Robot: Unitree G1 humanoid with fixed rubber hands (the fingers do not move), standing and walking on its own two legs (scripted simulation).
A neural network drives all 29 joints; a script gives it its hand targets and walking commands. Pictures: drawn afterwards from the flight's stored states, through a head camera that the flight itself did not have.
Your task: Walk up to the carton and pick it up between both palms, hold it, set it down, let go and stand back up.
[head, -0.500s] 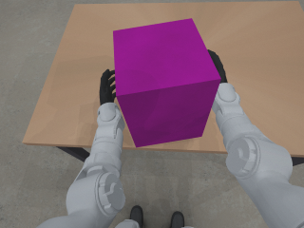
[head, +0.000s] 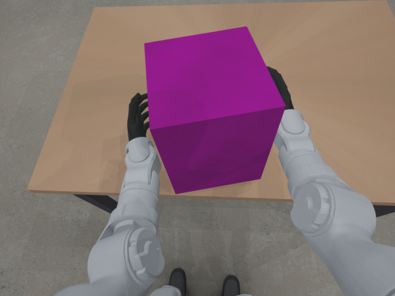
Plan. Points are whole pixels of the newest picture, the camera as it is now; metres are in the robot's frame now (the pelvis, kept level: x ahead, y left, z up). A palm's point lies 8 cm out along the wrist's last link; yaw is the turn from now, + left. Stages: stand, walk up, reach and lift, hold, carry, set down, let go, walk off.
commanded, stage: set down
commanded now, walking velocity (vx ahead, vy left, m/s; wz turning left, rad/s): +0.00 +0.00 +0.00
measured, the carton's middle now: (208, 117) +0.45 +0.05 +0.01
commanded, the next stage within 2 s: none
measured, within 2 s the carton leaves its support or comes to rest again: rests again in 0.64 s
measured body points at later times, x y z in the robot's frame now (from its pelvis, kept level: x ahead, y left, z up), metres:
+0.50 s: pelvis -0.01 +0.00 +0.00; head +0.13 +0.00 +0.43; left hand +0.41 +0.19 +0.02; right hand +0.49 -0.10 +0.03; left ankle +0.00 +0.15 -0.73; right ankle +0.00 -0.08 -0.73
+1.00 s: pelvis -0.02 +0.01 -0.01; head +0.13 -0.01 +0.41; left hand +0.42 +0.21 +0.03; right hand +0.52 -0.10 +0.04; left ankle +0.00 +0.15 -0.73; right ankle +0.00 -0.08 -0.73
